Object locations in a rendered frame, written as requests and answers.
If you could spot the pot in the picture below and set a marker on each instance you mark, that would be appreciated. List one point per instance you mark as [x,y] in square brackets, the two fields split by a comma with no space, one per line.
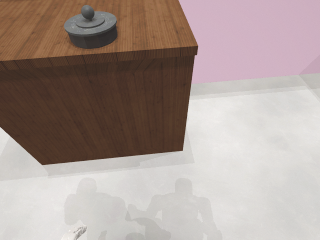
[96,41]

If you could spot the knob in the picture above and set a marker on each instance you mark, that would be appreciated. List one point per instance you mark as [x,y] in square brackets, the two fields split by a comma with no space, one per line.
[87,12]

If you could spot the lid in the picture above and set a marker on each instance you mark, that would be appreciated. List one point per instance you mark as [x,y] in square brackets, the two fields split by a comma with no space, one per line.
[102,22]

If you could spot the table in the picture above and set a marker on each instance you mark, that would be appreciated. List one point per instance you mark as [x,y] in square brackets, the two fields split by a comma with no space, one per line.
[64,104]

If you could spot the left robot hand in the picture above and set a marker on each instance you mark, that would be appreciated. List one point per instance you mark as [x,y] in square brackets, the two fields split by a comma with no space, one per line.
[75,232]

